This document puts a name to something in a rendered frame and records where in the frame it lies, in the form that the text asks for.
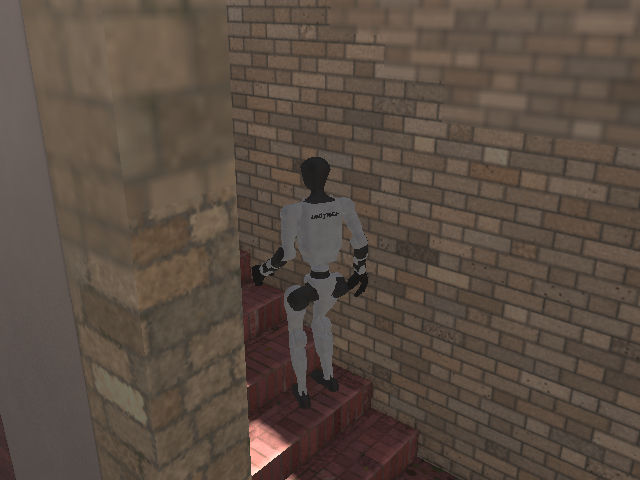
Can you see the stairs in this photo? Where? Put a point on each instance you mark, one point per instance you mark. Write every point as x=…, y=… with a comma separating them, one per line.
x=340, y=437

